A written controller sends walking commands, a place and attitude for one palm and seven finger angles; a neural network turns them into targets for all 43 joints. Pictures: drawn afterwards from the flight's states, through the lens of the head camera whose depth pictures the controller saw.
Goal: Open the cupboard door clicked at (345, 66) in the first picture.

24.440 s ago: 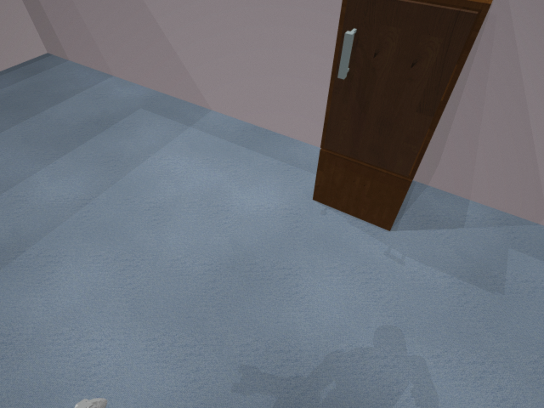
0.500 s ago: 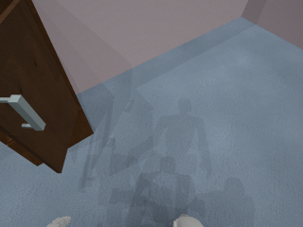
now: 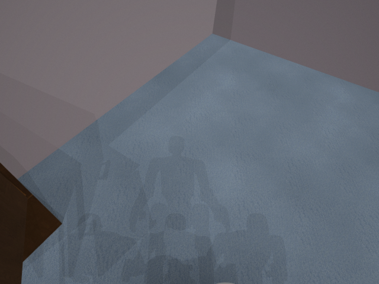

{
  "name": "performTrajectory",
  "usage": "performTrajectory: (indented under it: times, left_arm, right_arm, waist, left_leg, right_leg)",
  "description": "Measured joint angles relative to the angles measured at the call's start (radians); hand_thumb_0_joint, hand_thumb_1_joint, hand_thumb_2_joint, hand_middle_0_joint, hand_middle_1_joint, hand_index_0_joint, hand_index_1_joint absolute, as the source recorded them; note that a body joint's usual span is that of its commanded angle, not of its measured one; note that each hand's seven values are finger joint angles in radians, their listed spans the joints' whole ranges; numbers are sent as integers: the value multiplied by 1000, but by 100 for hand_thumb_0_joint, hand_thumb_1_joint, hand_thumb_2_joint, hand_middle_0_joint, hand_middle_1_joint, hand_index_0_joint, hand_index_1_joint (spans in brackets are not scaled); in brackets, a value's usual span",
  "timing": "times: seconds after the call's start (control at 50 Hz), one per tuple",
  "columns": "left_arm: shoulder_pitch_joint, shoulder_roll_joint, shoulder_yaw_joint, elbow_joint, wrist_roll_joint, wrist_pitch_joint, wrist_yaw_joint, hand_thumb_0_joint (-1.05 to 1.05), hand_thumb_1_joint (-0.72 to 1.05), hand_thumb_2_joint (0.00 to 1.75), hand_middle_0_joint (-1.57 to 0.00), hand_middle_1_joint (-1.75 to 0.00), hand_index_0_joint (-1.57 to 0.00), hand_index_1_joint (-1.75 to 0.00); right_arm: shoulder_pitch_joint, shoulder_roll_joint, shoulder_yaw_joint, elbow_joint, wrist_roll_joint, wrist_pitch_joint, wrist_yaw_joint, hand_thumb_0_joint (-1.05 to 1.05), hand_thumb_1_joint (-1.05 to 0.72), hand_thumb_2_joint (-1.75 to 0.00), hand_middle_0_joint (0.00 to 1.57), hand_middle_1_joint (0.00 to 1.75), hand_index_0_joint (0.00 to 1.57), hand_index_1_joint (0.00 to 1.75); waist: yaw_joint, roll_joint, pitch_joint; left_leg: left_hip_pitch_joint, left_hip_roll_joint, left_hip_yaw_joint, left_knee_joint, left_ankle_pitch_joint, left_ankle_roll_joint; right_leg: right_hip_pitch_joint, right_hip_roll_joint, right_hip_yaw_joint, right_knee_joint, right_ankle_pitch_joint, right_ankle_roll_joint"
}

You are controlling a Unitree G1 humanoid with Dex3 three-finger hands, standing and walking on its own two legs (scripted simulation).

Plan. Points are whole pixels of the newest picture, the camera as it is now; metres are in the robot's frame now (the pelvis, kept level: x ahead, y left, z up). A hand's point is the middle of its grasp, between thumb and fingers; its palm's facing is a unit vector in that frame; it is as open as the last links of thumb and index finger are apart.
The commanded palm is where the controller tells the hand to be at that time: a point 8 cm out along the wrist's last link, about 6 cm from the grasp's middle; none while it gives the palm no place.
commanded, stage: walk to a spot facing it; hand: left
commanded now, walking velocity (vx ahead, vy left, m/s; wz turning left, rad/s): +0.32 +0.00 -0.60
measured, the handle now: out of the picture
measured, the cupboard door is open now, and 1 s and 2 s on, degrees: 53 53 53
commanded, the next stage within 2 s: turn to face it in 1.32 s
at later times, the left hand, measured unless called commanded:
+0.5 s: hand (175, 209) +0.34 +0.05 -0.16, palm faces -0.26 -0.95 -0.20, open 7.3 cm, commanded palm none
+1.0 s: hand (183, 204) +0.36 +0.03 -0.17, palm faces -0.19 -0.97 -0.13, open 7.3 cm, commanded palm none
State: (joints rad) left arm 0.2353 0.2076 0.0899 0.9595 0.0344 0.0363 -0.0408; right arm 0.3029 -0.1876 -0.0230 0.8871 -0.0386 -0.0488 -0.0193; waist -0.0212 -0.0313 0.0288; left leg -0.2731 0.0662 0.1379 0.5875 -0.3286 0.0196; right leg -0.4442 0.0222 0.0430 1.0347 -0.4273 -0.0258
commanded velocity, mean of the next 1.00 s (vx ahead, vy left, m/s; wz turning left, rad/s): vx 0.37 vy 0.00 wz -0.23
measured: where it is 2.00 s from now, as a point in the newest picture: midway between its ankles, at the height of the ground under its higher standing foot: (244, 188)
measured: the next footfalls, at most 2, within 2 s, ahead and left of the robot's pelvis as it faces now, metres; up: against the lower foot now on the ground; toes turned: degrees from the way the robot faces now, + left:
right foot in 0.38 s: +0.25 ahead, -0.16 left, +0.00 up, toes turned -19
left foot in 0.96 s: +0.56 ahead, -0.09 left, +0.00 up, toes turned -12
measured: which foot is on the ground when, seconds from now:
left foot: down 0.00-0.38, up 0.40-0.94, down 0.96-1.00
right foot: up 0.00-0.36, down 0.38-0.96, up 0.98-1.00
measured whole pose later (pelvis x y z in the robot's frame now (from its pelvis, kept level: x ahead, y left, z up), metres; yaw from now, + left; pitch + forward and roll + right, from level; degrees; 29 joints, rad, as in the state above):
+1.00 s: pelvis +0.43 -0.14 -0.01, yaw -20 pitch +0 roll +1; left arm 0.50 0.10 0.03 1.18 0.00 -0.06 0.01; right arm 0.06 -0.14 -0.03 0.96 -0.03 -0.06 0.00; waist 0.05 -0.03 0.07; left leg -0.40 0.02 0.14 0.63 -0.22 0.08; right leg -0.10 0.05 -0.02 0.92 -0.48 -0.06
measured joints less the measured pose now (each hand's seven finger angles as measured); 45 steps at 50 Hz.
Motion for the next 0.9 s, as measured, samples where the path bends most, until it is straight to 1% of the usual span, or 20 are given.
performTrajectory:
  times: [0.02,0.06,0.12,0.18,0.24,0.28,0.32,0.34,0.36,0.38,0.4,0.42,0.44,0.46,0.48,0.52,0.56,0.66,0.8,0.9]
  left_arm:
    - [-5,4,4,1,3,-2,-5,1,91,90,-20,-30,-20,-30]
    - [-18,7,7,-5,3,-7,-12,1,91,90,-20,-30,-20,-30]
    - [-41,3,7,-16,-1,-11,-14,1,91,90,-20,-30,-20,-30]
    - [-75,-8,2,-17,-2,-8,-16,1,91,90,-20,-30,-20,-30]
    - [-120,-20,-6,-15,-4,-4,-19,1,92,90,-20,-30,-20,-30]
    - [-153,-27,-11,-17,-6,-4,-20,1,92,90,-20,-30,-20,-30]
    - [-181,-32,-16,-23,-7,-12,-20,1,91,90,-20,-30,-20,-30]
    - [-192,-34,-19,-29,-8,-21,-20,1,91,90,-20,-30,-20,-30]
    - [-196,-32,-21,-36,-8,-37,-20,1,91,90,-20,-30,-20,-30]
    - [-197,-29,-21,-43,-8,-58,-15,1,91,90,-20,-30,-20,-30]
    - [-199,-29,-19,-46,-15,-74,-6,1,91,90,-20,-30,-20,-30]
    - [-195,-30,-19,-48,-21,-83,3,1,91,90,-20,-30,-20,-30]
    - [-184,-30,-20,-44,-25,-87,12,0,91,90,-20,-30,-20,-30]
    - [-169,-31,-22,-36,-27,-87,20,0,91,90,-20,-30,-20,-30]
    - [-150,-33,-23,-24,-27,-86,27,0,91,90,-20,-30,-20,-30]
    - [-107,-41,-19,2,-28,-86,39,0,92,90,-20,-30,-20,-30]
    - [-70,-34,-2,16,-29,-95,51,-2,95,90,-20,-30,-21,-30]
    - [24,-32,-14,65,-24,-110,45,-2,95,90,-20,-30,-20,-30]
    - [159,-74,-48,132,-23,-123,51,0,93,90,-20,-30,-20,-30]
    - [235,-91,-58,181,-19,-116,55,0,92,90,-20,-30,-20,-30]
  right_arm:
    - [18,10,5,8,1,-3,-2,0,-91,-90,21,30,20,30]
    - [53,27,15,32,5,-9,-7,0,-91,-90,21,30,20,30]
    - [101,47,24,72,8,-17,-12,0,-91,-90,21,30,20,30]
    - [146,59,27,109,8,-17,-13,0,-91,-90,21,30,20,30]
    - [186,63,25,141,4,-10,-13,0,-91,-90,21,30,20,30]
    - [209,63,23,160,1,-5,-12,0,-91,-90,21,30,20,30]
    - [231,59,21,180,1,1,-10,0,-91,-90,21,30,20,30]
    - [243,58,20,191,2,6,-8,0,-91,-90,21,30,20,30]
    - [257,60,19,203,7,12,-4,0,-91,-90,21,30,20,30]
    - [262,64,19,215,16,22,2,0,-91,-90,21,30,20,30]
    - [241,63,16,225,24,37,6,0,-91,-90,21,30,20,30]
    - [209,60,10,230,28,49,8,0,-91,-90,21,30,20,30]
    - [173,55,2,228,29,56,7,1,-91,-90,21,30,20,30]
    - [135,50,-5,220,27,57,6,1,-91,-90,21,30,20,30]
    - [99,44,-12,207,24,54,4,1,-91,-90,21,30,20,30]
    - [34,35,-21,172,19,47,3,1,-91,-90,21,30,20,30]
    - [-18,29,-27,137,14,41,4,1,-91,-90,20,30,20,30]
    - [-120,13,-34,89,13,38,15,0,-91,-90,20,30,20,30]
    - [-227,9,-29,79,22,44,33,0,-91,-90,20,30,20,30]
    - [-278,29,-16,79,24,36,39,0,-91,-90,20,30,20,30]
  waist:
    - [3,-5,0]
    - [12,-10,4]
    - [17,-6,16]
    - [6,1,32]
    - [-18,7,52]
    - [-36,14,67]
    - [-50,27,78]
    - [-53,35,82]
    - [-52,34,82]
    - [-42,27,78]
    - [-34,29,89]
    - [-32,30,101]
    - [-34,29,108]
    - [-34,29,110]
    - [-34,29,107]
    - [-35,30,87]
    - [-26,34,62]
    - [8,50,15]
    - [64,48,11]
    - [90,10,35]
  left_leg:
    - [27,2,14,-33,3,-2]
    - [82,8,42,-105,19,-12]
    - [152,19,85,-178,26,-22]
    - [212,27,126,-216,9,-36]
    - [267,31,164,-234,-19,-55]
    - [299,38,184,-231,-47,-74]
    - [325,57,202,-203,-88,-99]
    - [329,74,205,-164,-117,-109]
    - [316,93,201,-86,-150,-112]
    - [266,112,178,59,-160,-96]
    - [191,119,109,249,-185,-82]
    - [110,107,33,427,-181,-71]
    - [32,94,-22,561,-145,-63]
    - [-35,87,-54,638,-101,-59]
    - [-92,86,-73,665,-61,-56]
    - [-185,89,-91,635,-2,-57]
    - [-253,91,-100,565,44,-60]
    - [-333,78,-103,409,138,-65]
    - [-327,36,-75,262,170,-51]
    - [-251,-17,-29,120,122,-16]
  right_leg:
    - [-42,-16,-20,76,48,6]
    - [-113,-46,-49,162,134,17]
    - [-187,-72,-76,175,198,23]
    - [-217,-89,-102,80,238,24]
    - [-201,-99,-134,-91,255,15]
    - [-170,-93,-152,-201,239,-1]
    - [-124,-73,-171,-280,203,-26]
    - [-88,-58,-183,-320,189,-41]
    - [-37,-46,-190,-369,188,-58]
    - [-18,-41,-184,-375,176,-80]
    - [-21,-30,-183,-336,158,-90]
    - [-10,-21,-182,-319,144,-93]
    - [12,-12,-182,-329,139,-93]
    - [40,-2,-179,-357,146,-89]
    - [70,8,-173,-396,157,-86]
    - [129,28,-162,-481,177,-93]
    - [183,43,-152,-560,193,-98]
    - [310,69,-128,-692,196,-99]
    - [464,77,-92,-761,125,-89]
    - [553,51,-72,-753,34,-69]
